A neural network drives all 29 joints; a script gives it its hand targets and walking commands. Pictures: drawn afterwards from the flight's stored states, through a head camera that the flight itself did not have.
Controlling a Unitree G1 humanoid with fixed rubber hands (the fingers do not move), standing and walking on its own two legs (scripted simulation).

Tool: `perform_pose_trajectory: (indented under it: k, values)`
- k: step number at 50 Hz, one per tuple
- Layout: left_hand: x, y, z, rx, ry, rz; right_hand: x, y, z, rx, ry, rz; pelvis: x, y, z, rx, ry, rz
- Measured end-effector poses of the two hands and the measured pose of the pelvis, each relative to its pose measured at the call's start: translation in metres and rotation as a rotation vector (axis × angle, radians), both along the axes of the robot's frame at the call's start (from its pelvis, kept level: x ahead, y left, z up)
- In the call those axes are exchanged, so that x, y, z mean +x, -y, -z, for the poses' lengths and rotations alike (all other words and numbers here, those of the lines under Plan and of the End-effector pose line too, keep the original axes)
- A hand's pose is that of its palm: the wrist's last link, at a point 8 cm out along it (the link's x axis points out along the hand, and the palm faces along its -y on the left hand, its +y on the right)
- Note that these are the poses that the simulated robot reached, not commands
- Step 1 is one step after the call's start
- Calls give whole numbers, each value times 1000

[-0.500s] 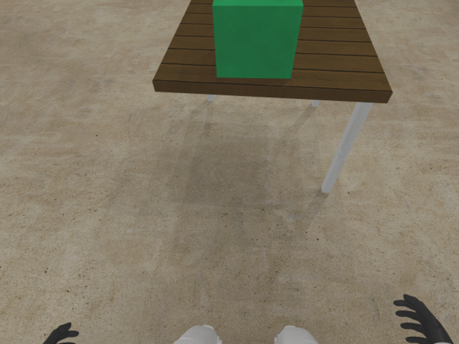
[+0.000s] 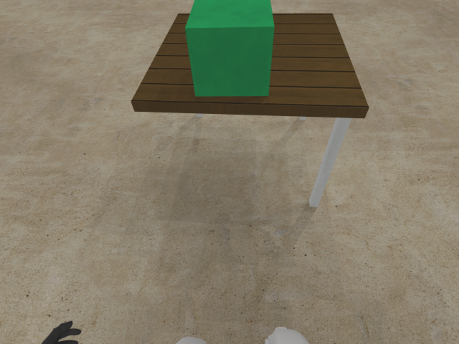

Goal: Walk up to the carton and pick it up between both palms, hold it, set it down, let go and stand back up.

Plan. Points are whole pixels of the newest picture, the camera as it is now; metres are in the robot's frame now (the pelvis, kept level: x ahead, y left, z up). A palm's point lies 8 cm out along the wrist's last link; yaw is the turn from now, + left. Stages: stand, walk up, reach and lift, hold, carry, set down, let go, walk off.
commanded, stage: walk up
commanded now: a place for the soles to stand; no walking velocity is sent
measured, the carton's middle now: (231, 47) +1.01 +0.03 +0.02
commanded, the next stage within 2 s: none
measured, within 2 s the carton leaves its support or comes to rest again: neither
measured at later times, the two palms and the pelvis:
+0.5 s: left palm (58, 300) +0.21 +0.36 -0.08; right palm (414, 319) +0.18 -0.29 -0.05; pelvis +0.12 +0.04 +0.02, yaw +0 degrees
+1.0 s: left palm (77, 242) +0.33 +0.37 -0.08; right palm (384, 242) +0.32 -0.29 -0.05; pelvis +0.25 +0.04 +0.01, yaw -1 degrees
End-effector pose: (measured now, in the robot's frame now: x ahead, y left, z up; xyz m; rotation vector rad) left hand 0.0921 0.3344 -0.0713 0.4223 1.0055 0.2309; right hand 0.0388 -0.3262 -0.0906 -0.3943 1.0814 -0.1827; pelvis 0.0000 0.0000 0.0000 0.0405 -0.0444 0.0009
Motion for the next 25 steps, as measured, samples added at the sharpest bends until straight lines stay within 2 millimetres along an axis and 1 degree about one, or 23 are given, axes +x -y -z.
perform_pose_trajectory:
  k: [2,4,8,12,15,17,20,25]
  values:
    - [4,9,-5,-5,6,-9,14,3,-1,13,20,8,8,3,-5,4,20,1]
    - [11,14,-12,-10,14,-13,32,3,-7,23,52,5,16,5,-11,6,32,3]
    - [29,15,-22,-19,20,-8,66,1,-20,30,97,-7,33,4,-21,3,33,5]
    - [47,8,-20,-38,10,-3,98,-7,-29,20,123,-16,50,-5,-24,-9,13,5]
    - [61,-3,-12,-58,-6,-2,122,-19,-35,4,143,-26,65,-17,-23,-25,-4,5]
    - [71,-13,-3,-70,-15,-3,135,-28,-35,-10,157,-34,76,-27,-18,-36,-7,5]
    - [89,-22,8,-81,-24,-11,142,-36,-34,-28,155,-34,94,-37,-12,-36,0,6]
    - [113,-21,10,-93,-41,-13,139,-33,-36,-41,71,-18,120,-37,-16,-30,-27,4]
